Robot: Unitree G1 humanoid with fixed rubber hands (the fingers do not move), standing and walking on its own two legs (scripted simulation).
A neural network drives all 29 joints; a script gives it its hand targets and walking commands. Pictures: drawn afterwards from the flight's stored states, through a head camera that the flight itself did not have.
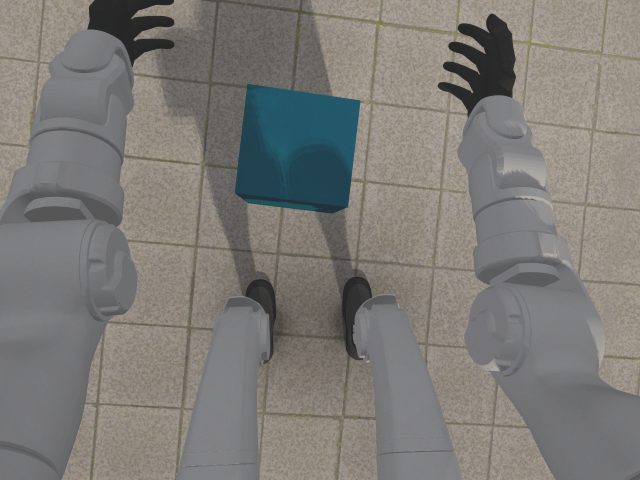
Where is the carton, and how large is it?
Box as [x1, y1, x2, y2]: [235, 84, 360, 212]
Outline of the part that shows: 247,84 235,193 250,203 324,212 334,212 346,207 348,202 360,100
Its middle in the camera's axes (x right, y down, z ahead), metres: -0.05 -0.17 +0.83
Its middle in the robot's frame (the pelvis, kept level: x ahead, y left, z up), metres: +0.51 +0.01 -0.52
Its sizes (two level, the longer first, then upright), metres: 0.210 0.200 0.250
